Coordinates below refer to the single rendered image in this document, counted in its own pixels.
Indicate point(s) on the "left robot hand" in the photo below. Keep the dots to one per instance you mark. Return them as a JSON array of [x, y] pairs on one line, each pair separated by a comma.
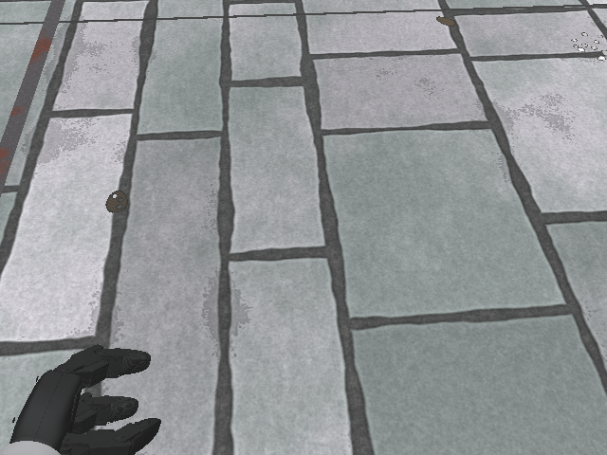
[[57, 415]]

